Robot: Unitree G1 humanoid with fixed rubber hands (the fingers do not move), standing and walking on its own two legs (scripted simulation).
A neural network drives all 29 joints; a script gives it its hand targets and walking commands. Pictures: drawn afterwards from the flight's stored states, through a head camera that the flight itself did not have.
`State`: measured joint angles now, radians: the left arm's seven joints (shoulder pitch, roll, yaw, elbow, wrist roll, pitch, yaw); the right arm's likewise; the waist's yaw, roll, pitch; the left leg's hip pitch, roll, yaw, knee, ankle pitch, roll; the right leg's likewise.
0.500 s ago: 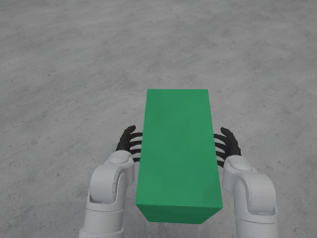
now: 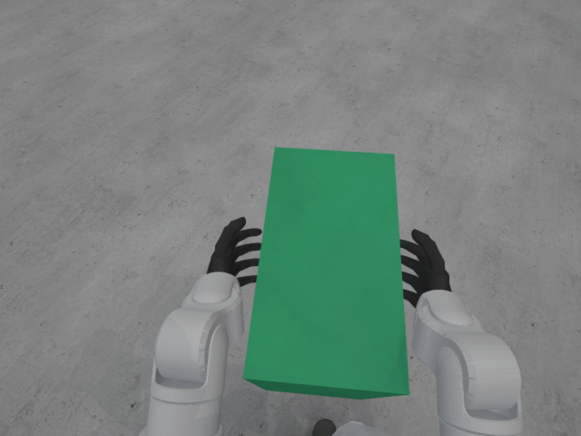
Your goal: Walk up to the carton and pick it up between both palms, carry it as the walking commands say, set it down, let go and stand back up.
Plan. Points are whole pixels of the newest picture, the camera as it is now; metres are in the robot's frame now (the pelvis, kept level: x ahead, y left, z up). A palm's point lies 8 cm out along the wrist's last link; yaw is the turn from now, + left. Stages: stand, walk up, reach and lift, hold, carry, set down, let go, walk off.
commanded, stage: carry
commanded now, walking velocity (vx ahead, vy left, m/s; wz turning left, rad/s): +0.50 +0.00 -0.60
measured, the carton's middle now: (322, 286) +0.32 -0.02 +0.00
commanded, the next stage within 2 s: none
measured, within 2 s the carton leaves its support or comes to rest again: neither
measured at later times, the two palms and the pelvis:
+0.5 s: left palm (248, 108) +0.61 +0.11 +0.07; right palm (386, 142) +0.54 -0.13 +0.07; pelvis +0.30 +0.06 +0.01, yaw -15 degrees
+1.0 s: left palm (276, 45) +0.85 +0.06 +0.06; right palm (387, 67) +0.78 -0.17 +0.05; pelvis +0.55 +0.02 -0.02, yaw -17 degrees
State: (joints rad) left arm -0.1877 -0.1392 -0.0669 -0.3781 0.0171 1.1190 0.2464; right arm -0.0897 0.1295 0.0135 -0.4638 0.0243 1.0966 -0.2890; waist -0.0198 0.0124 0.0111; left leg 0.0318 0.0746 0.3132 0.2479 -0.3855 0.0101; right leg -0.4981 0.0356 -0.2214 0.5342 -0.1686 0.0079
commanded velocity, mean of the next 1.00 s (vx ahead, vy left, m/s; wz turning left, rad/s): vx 0.15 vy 0.00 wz -0.18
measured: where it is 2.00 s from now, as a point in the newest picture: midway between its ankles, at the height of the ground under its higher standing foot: (318, 171)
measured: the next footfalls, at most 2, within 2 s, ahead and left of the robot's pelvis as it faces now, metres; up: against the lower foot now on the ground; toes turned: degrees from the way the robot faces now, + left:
right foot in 0.06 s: +0.16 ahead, -0.07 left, +0.00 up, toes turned -10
left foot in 0.34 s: +0.36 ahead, +0.18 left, +0.00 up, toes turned -6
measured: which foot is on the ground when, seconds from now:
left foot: down 0.00-0.08, up 0.10-0.32, down 0.34-0.62, up 0.64-0.80, down 0.82-1.00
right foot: up 0.00-0.04, down 0.06-0.36, up 0.38-0.58, down 0.60-0.90, up 0.92-0.96, down 0.98-1.00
